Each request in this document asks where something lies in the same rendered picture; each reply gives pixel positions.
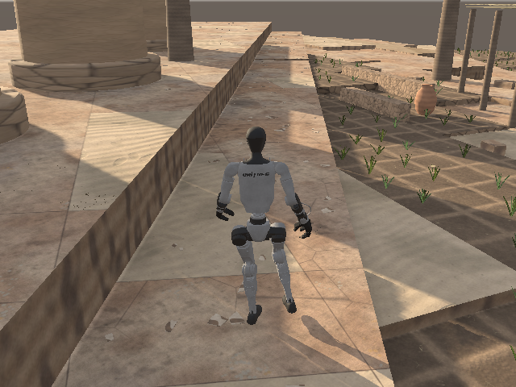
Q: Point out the left robot forearm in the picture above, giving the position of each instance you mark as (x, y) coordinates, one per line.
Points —
(220, 206)

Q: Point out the robot thigh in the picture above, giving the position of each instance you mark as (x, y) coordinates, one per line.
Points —
(277, 234)
(239, 237)

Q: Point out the robot left upper arm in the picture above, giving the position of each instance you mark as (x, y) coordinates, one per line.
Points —
(227, 183)

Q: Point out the right robot thigh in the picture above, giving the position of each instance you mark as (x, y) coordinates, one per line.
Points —
(277, 234)

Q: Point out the robot right hand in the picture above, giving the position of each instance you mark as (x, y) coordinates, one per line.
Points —
(307, 226)

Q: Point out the right robot forearm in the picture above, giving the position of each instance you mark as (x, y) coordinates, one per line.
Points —
(299, 211)

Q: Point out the robot left hand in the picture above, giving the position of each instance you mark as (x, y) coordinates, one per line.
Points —
(227, 211)

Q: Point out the robot right upper arm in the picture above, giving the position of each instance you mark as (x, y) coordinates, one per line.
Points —
(286, 182)

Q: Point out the left robot thigh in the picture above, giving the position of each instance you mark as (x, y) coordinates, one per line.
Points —
(239, 237)

